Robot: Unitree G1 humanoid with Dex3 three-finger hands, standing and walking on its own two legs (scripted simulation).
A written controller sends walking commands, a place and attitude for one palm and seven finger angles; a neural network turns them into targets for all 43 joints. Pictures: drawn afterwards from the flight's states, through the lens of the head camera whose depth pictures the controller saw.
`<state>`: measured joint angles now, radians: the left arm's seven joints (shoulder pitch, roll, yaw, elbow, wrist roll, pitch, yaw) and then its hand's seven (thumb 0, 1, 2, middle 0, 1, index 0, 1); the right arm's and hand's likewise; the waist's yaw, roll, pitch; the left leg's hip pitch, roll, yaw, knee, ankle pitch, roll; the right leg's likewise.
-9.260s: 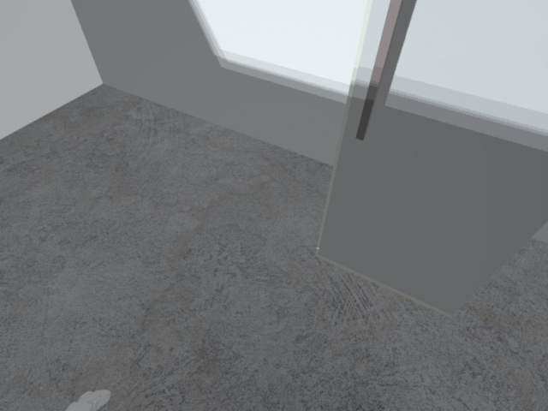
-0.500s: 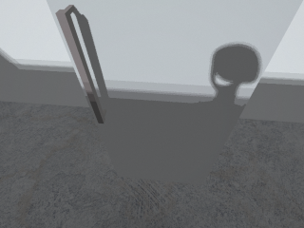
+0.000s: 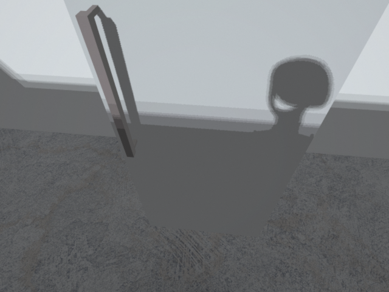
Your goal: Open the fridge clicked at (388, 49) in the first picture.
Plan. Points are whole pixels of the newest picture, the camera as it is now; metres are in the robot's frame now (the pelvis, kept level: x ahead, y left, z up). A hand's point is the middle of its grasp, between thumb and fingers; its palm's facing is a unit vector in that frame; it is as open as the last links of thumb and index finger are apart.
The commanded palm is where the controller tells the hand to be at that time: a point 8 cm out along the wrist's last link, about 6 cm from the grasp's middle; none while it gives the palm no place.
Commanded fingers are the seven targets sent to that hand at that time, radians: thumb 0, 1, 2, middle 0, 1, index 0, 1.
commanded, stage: raise the hand to about handle height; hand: left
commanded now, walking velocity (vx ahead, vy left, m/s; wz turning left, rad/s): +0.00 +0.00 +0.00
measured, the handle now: (116, 97) +0.48 +0.21 +0.14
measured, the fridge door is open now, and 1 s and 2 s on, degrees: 0 0 0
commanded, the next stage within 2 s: none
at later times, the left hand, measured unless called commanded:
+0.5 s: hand (93, 284) +0.14 +0.20 -0.02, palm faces -0.07 -1.00 +0.02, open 8.4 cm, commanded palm +0.12 +0.26 -0.01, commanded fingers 0.00 0.41 0.69 -0.23 -0.62 -0.23 -0.62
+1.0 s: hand (39, 230) +0.20 +0.29 +0.07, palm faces +0.06 -1.00 -0.06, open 11.4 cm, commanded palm +0.17 +0.33 +0.08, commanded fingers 0.00 -0.17 0.44 -0.28 -0.99 -0.28 -0.99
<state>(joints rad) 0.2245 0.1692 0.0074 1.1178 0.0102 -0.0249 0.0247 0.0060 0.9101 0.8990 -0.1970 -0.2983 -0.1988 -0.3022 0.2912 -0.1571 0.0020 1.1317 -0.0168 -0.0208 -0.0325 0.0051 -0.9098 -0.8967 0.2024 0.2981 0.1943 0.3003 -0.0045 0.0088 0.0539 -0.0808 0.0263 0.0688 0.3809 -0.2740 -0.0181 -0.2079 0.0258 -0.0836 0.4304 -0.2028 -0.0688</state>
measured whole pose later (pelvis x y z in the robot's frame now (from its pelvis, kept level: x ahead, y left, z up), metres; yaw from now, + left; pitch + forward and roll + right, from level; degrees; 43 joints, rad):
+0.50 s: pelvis -0.02 +0.02 -0.04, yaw +1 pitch +6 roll +0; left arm 0.48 0.22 0.14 0.13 -0.27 -0.44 -0.39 0.01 0.64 0.78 -0.22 -0.47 -0.22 -0.48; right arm 0.13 -0.30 -0.07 0.49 0.04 -0.26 -0.01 0.01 -0.91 -0.90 0.20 0.30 0.19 0.30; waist 0.00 -0.04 -0.08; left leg -0.48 0.01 0.06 0.84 -0.46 0.02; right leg -0.58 -0.02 -0.08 0.83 -0.35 -0.04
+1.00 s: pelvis -0.01 +0.06 -0.03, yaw +1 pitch +4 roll -2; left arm 0.36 0.31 0.29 -0.18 -0.32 -0.12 -0.29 0.01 0.06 0.54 -0.26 -0.85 -0.26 -0.85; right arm 0.33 -0.21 0.07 0.59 0.04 -0.29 -0.04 0.02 -0.90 -0.90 0.21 0.30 0.20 0.30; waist 0.01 0.02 -0.06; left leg -0.39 -0.01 0.05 0.77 -0.45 0.06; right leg -0.46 -0.03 -0.09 0.70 -0.31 0.01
